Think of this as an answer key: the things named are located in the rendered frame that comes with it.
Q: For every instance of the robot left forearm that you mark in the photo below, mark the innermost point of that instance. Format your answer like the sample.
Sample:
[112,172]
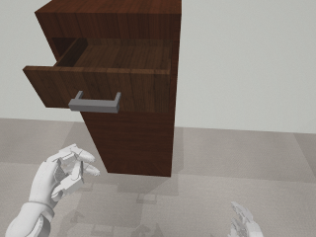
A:
[32,221]

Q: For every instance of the cabinet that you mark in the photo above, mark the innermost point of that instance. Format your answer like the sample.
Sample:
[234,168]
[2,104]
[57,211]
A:
[130,143]

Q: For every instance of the right robot hand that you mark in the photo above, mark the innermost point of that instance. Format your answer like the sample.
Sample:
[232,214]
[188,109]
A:
[251,228]

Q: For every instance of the handle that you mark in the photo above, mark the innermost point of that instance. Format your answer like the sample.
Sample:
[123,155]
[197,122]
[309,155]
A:
[94,106]

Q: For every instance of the left robot hand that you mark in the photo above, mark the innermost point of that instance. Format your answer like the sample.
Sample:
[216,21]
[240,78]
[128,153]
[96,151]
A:
[52,183]

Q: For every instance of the drawer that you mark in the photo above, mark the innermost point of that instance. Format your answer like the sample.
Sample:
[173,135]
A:
[139,69]

